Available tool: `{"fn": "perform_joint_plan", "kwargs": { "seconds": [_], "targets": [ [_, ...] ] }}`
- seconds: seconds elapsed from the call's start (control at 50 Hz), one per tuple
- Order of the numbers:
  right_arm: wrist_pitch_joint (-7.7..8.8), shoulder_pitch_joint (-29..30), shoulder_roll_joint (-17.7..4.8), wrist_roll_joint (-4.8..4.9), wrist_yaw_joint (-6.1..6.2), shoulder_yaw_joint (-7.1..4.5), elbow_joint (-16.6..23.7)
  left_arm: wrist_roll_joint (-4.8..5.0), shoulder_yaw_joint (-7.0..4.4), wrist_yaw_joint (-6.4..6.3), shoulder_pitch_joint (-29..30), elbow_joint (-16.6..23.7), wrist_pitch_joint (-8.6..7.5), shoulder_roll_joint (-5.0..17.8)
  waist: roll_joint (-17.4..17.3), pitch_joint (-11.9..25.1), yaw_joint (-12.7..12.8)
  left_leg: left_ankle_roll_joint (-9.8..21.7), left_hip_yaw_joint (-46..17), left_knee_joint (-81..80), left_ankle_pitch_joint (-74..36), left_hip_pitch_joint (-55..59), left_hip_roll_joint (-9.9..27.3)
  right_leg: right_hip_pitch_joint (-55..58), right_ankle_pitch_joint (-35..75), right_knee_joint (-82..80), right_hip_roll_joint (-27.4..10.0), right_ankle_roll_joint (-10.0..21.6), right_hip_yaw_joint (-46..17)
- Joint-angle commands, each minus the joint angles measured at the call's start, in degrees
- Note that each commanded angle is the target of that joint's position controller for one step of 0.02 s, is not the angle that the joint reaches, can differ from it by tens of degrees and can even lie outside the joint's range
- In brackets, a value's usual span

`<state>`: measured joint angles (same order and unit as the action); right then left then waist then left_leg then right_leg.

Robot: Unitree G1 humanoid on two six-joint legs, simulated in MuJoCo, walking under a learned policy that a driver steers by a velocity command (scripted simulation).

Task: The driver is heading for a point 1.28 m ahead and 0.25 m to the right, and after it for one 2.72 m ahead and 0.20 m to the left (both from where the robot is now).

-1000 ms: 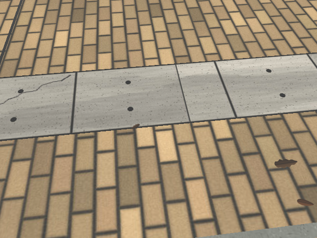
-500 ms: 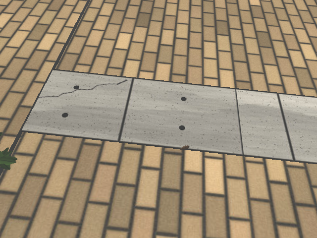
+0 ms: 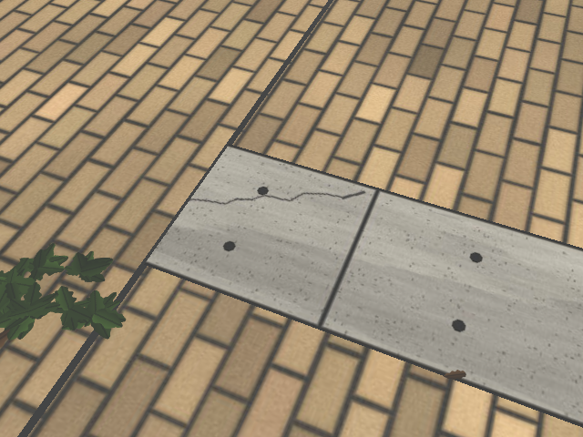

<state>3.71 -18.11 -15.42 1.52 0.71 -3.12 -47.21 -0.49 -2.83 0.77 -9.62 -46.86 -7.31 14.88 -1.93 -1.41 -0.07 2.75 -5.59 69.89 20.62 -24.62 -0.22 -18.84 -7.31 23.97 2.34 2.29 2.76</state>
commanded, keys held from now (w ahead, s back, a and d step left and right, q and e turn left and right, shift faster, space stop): w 0.38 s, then w+e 0.62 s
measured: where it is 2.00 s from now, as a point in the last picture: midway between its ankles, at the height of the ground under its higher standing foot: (364, 245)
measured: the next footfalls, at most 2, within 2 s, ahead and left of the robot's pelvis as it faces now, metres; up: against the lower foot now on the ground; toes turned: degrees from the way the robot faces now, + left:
left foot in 0.36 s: +0.34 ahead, +0.17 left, +0.00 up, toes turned +5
right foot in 0.92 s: +0.63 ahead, -0.07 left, +0.00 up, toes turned -14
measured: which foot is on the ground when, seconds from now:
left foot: up 0.00-0.34, down 0.36-0.90, up 0.92-1.00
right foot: down 0.00-0.36, up 0.38-0.90, down 0.92-1.00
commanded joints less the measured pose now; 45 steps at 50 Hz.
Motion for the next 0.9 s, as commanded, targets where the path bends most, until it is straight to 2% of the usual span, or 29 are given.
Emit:
{"fn": "perform_joint_plan", "kwargs": {
  "seconds": [0.02,0.06,0.1,0.18,0.22,0.26,0.3,0.32,0.34,0.36,0.38,0.4,0.42,0.44,0.46,0.48,0.52,0.54,0.62,0.68,0.76,0.82,0.86,0.88,0.9],
  "targets": [
    [0.32,-2.39,-1.51,0.01,-0.27,-0.47,3.82,0.02,-1.0,0.51,-2.99,0.53,-0.69,4.39,5.66,2.8,-0.55,0.17,-1.27,-2.17,-2.76,-9.91,6.06,9.62,1.03,-15.0,-15.41,11.07,-17.18],
    [0.12,0.9,-0.81,-0.67,-0.26,0.04,5.46,0.67,-1.47,0.58,-3.85,-0.62,-1.02,6.14,5.09,1.02,-0.6,-0.37,-0.03,-8.39,-4.55,-11.92,7.32,8.4,4.06,-17.14,-15.98,12.31,-14.59],
    [0.53,4.84,-0.88,-1.34,-0.47,0.52,7.04,0.84,-1.91,0.31,-4.8,-1.19,-0.74,7.9,4.35,0.65,0.13,-1.0,1.07,-15.24,-9.88,-13.16,8.23,8.97,5.93,-18.02,-16.01,12.47,-12.23],
    [1.35,12.42,-1.02,-0.87,-1.35,1.11,8.9,1.59,-2.05,0.07,-7.31,-2.24,0.37,9.71,5.21,-0.27,2.68,-1.53,4.54,-29.12,-19.55,-8.86,6.23,8.61,7.3,-16.93,-13.58,9.9,-6.26],
    [1.43,15.8,-1.68,-0.46,-1.75,1.07,10.19,2.01,-2.0,0.15,-9.91,-3.33,0.89,10.3,5.87,-0.69,3.96,-1.48,5.25,-32.8,-20.06,-7.87,5.39,10.72,5.78,-15.83,-14.6,9.21,-6.4],
    [1.56,17.94,-2.72,-0.2,-2.19,0.81,11.52,2.29,-2.01,0.13,-11.11,-4.16,1.51,10.75,6.37,-1.23,4.01,-0.38,5.32,-35.71,-17.69,-7.63,4.81,13.86,4.51,-14.26,-16.45,8.31,-7.26],
    [1.78,16.63,-3.93,-0.31,-2.52,0.26,11.75,2.43,-2.11,0.01,-10.72,-4.53,2.25,11.46,6.78,-0.63,2.1,1.21,6.51,-38.86,-15.04,-3.62,3.48,15.63,6.88,-10.79,-17.46,7.14,-7.35],
    [1.82,12.47,-5.16,-0.62,-2.43,-0.56,10.61,2.37,-1.96,-0.11,-9.97,-4.47,2.58,11.47,6.55,1.47,-0.62,2.19,7.93,-40.67,-14.56,2.87,1.78,15.22,14.01,-5.58,-16.16,5.93,-5.83],
    [1.76,3.84,-7.89,-0.82,-2.02,-2.13,7.95,1.97,-1.35,-0.25,-10.21,-4.42,2.74,9.87,5.0,6.45,-4.33,3.78,8.06,-41.41,-14.27,14.36,0.96,12.61,20.2,5.29,-13.06,4.26,-2.91],
    [1.48,-7.21,-13.1,-1.4,-1.29,-3.74,6.15,0.44,0.06,-0.43,-10.05,-2.55,2.52,6.73,-3.23,14.88,-8.32,7.82,-5.58,-41.76,-14.79,30.49,12.62,1.43,7.97,25.19,-9.28,1.47,0.89],
    [1.22,-9.29,-17.66,-1.7,-1.54,-4.34,5.66,0.79,1.93,-0.16,-15.86,-1.5,1.1,0.23,-17.85,19.81,-4.56,16.64,-32.08,-49.97,-5.64,44.97,23.45,-20.11,-23.52,43.36,0.01,-1.13,-1.08],
    [1.51,-9.03,-11.52,-1.33,-1.8,-3.01,5.77,2.39,0.41,0.08,-13.47,-2.46,0.2,6.91,-10.17,17.71,-6.31,15.78,-34.46,-53.12,-0.64,42.5,23.27,-26.62,-24.68,50.68,-2.85,-0.29,-8.12],
    [1.87,-4.95,-8.82,-1.27,-1.85,-2.1,6.38,3.48,-0.33,0.21,-9.19,-1.21,-0.08,9.04,-7.13,10.94,-5.31,13.12,-25.29,-53.15,-4.19,36.01,21.62,-28.7,-19.07,51.0,-5.47,0.87,-8.23],
    [2.01,-0.48,-6.87,-1.34,-2.02,-1.48,6.99,3.04,-0.32,-0.11,-7.16,-1.16,0.28,8.3,-2.99,8.14,-3.44,11.37,-17.96,-54.23,-9.53,29.09,18.97,-25.95,-13.77,48.6,-8.04,0.67,-7.52],
    [2.19,2.53,-5.08,-1.49,-2.24,-1.06,7.2,2.23,-0.57,-0.33,-6.26,-1.16,0.92,7.57,-2.51,5.33,-1.92,10.26,-12.58,-56.23,-12.81,23.69,16.66,-23.81,-10.26,45.23,-9.48,0.26,-7.73],
    [2.58,4.01,-4.06,-1.86,-2.34,-0.85,6.94,2.16,-0.74,-0.32,-7.25,-1.46,1.85,6.79,-3.51,4.42,-0.3,9.29,-8.58,-58.21,-15.09,20.03,15.22,-20.39,-7.74,43.51,-10.5,0.0,-8.38],
    [3.56,3.84,-4.22,-2.18,-2.3,-1.2,5.58,2.32,-0.63,-0.34,-8.29,-1.79,3.33,4.63,-2.92,3.32,0.91,9.25,-3.23,-60.56,-21.35,17.0,14.33,-18.45,-4.64,42.35,-9.95,-0.6,-8.84],
    [3.83,3.28,-4.63,-2.39,-2.08,-1.43,4.87,2.34,-0.73,-0.4,-7.72,-1.49,3.73,4.27,-2.24,2.47,1.03,9.18,-0.85,-61.15,-24.2,16.84,14.23,-19.62,-2.77,41.29,-9.57,-0.86,-9.58],
    [3.72,1.42,-5.52,-2.59,-0.83,-1.82,2.66,1.9,-1.03,-0.18,-2.79,0.49,3.93,3.54,-1.12,0.28,0.2,7.99,6.03,-62.36,-27.89,19.3,13.87,-24.26,7.4,31.33,-7.94,-1.47,-11.08],
    [3.47,0.93,-6.51,-2.3,-0.12,-1.93,1.72,1.49,-0.58,0.8,2.7,2.41,3.74,2.56,-0.92,-1.57,-1.62,6.37,10.66,-63.41,-26.75,19.9,13.19,-22.71,14.16,21.9,-7.41,-1.06,-7.43],
    [2.29,-3.43,-7.43,-1.74,0.4,-2.21,-0.8,1.5,0.11,2.21,9.82,6.29,3.63,1.39,-0.07,-4.17,-4.47,5.78,13.52,-61.34,-29.76,27.53,15.51,-25.81,12.38,15.24,-7.24,0.38,-3.82],
    [0.84,-3.73,-8.47,-1.27,0.64,-2.48,-1.37,1.78,0.02,3.48,12.36,9.14,3.58,1.6,-0.71,-4.23,-4.13,4.95,15.54,-56.52,-39.63,32.1,16.87,-25.14,5.15,12.86,-5.79,2.15,-0.09],
    [0.07,-2.36,-10.29,-1.08,1.18,-2.9,-0.72,1.89,-0.83,3.83,9.78,9.9,3.82,3.13,-3.28,-0.78,-1.63,3.79,17.21,-49.3,-59.33,32.69,16.71,-17.5,-0.66,12.99,-2.1,4.27,3.86],
    [-0.39,-1.67,-11.12,-1.04,1.5,-3.11,-0.39,2.03,-1.73,3.74,5.26,9.31,3.99,4.71,-4.65,2.19,1.07,3.25,17.77,-42.53,-67.9,32.19,16.42,-11.2,-3.36,13.26,0.19,5.6,5.19],
    [-0.74,-0.44,-11.72,-0.84,1.71,-3.18,-0.04,2.17,-3.28,3.34,-2.77,7.65,4.05,7.51,-4.4,6.48,5.68,2.01,18.57,-31.8,-68.85,28.62,15.0,0.31,-1.44,9.86,2.25,7.59,5.12]
  ]
}}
